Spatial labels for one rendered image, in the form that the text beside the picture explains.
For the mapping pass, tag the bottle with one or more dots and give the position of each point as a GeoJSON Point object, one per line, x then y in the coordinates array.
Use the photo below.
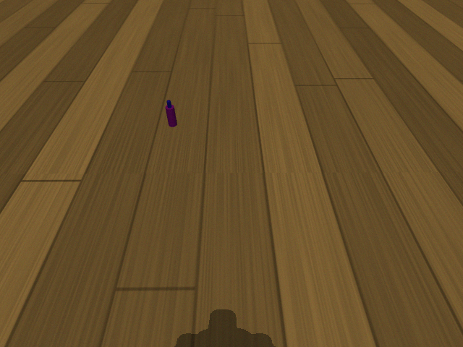
{"type": "Point", "coordinates": [170, 112]}

